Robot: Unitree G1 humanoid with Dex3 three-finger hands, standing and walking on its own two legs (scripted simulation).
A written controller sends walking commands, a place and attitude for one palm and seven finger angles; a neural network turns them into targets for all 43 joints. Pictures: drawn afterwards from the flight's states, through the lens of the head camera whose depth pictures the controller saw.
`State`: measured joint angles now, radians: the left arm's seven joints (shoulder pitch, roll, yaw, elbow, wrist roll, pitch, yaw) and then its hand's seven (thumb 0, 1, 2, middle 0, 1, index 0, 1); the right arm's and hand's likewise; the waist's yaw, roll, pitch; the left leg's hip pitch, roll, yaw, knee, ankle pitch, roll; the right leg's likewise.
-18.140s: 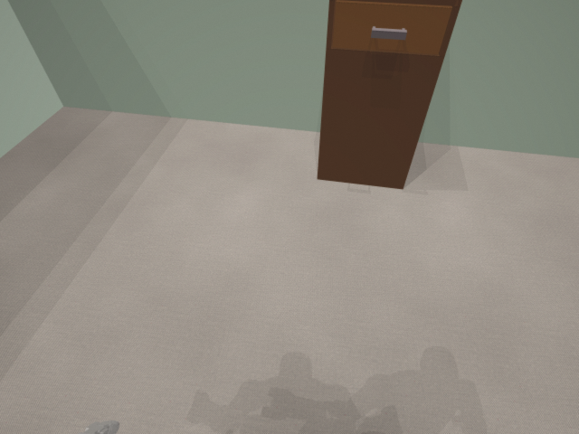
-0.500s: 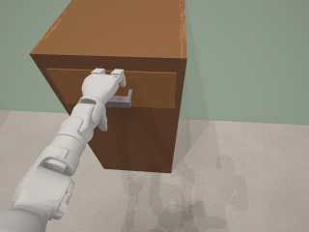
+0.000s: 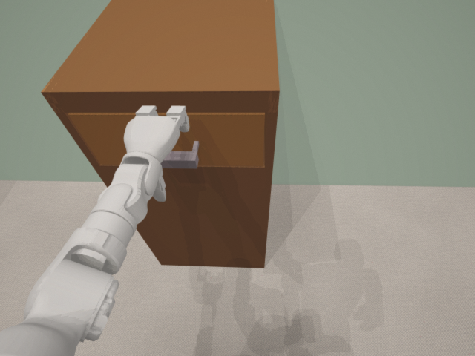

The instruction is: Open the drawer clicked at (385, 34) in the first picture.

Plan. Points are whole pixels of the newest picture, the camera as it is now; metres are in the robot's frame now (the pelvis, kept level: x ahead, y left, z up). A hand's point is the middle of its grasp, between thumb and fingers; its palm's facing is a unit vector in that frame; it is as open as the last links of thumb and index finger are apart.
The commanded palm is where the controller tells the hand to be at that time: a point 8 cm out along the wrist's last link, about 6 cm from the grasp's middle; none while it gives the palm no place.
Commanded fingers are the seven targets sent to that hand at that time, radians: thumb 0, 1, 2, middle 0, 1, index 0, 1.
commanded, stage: move the hooked fingers above the handle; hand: left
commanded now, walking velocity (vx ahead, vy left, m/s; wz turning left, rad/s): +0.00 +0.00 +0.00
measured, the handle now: (170, 152) +0.52 +0.16 +0.01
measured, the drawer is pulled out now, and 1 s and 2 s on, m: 0.00 0.00 0.00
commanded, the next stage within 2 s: lower the fingers behind the handle in 0.32 s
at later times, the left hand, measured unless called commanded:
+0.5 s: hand (152, 153) +0.46 +0.17 +0.08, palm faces -0.01 +0.00 -1.00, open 13.8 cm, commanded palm +0.44 +0.17 +0.13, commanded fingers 0.00 -0.50 0.30 -0.30 -1.20 -0.30 -1.20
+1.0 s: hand (158, 167) +0.46 +0.16 +0.04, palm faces -0.06 -0.02 -1.00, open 13.8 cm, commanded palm +0.44 +0.17 +0.09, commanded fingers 0.00 -0.50 0.30 -0.30 -1.20 -0.30 -1.20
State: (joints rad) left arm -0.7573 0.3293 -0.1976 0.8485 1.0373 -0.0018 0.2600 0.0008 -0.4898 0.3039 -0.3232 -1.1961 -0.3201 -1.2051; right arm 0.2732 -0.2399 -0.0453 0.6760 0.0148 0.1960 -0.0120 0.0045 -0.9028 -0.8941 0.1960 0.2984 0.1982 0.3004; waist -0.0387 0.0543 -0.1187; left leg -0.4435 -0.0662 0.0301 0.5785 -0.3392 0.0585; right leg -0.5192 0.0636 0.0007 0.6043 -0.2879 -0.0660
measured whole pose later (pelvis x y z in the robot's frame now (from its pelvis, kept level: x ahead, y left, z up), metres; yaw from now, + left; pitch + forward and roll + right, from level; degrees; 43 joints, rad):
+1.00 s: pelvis +0.00 -0.01 -0.01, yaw +0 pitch +15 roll +1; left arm -0.78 0.38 -0.15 0.98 1.04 0.00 0.26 0.00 -0.49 0.30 -0.32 -1.20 -0.32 -1.20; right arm 0.29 -0.24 -0.05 0.67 0.01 0.17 -0.02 0.00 -0.90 -0.89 0.20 0.30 0.20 0.30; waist -0.07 0.04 -0.13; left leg -0.54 -0.05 0.02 0.64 -0.35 0.04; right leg -0.61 0.08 -0.02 0.64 -0.29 -0.08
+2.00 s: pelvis +0.00 +0.00 -0.02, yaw +0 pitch +18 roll +0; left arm -0.78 0.32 -0.15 1.04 1.08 0.01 0.39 0.00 -0.49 0.30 -0.31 -1.20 -0.32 -1.20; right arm 0.31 -0.24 -0.06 0.67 -0.01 0.16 -0.01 0.00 -0.90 -0.89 0.20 0.30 0.20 0.30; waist -0.09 0.05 -0.16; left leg -0.67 -0.05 0.03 0.76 -0.41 0.06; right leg -0.73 0.08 -0.01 0.74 -0.33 -0.07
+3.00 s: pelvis +0.00 +0.01 -0.02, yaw -1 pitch +19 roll -1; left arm -0.77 0.34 -0.14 1.03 1.07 0.00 0.38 0.00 0.66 0.76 -0.32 -1.34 -0.39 -1.35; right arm 0.32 -0.23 -0.05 0.67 -0.01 0.16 -0.01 0.00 -0.90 -0.89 0.20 0.30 0.20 0.30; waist -0.09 0.05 -0.16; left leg -0.67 -0.05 0.04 0.76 -0.41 0.07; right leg -0.73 0.08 -0.01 0.73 -0.33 -0.06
